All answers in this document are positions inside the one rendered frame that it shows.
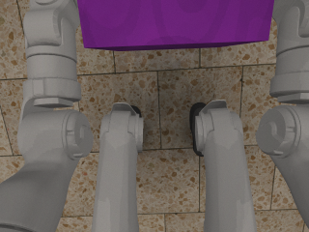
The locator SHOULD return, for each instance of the robot right shin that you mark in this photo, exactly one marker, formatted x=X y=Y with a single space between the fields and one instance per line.
x=222 y=104

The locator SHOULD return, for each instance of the left robot foot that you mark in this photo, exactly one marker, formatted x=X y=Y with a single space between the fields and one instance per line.
x=136 y=109

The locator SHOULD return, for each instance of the right robot upper arm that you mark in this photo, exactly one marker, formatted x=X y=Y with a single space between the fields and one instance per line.
x=283 y=134

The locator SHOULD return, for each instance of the robot right forearm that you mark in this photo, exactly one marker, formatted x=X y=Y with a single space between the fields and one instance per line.
x=291 y=81

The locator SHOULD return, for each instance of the left robot upper arm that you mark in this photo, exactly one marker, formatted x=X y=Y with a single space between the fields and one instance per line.
x=52 y=144

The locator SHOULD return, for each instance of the carton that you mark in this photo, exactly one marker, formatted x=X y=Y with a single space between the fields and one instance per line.
x=133 y=25

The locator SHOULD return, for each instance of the robot left forearm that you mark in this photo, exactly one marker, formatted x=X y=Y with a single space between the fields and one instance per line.
x=50 y=51

